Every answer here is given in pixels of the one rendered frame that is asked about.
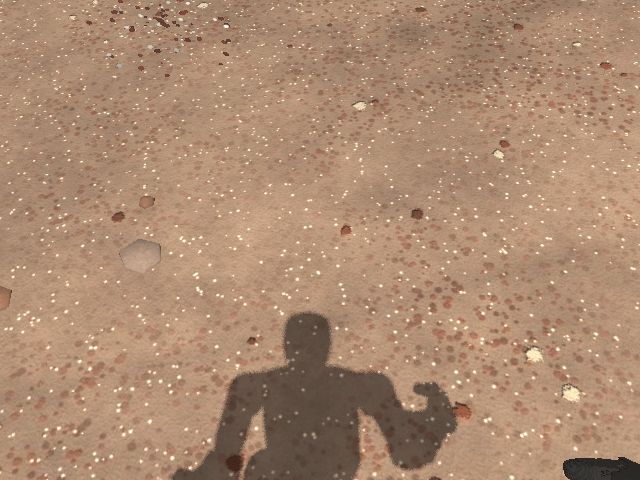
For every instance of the robot right hand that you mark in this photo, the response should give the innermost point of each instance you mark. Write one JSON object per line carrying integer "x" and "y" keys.
{"x": 601, "y": 469}

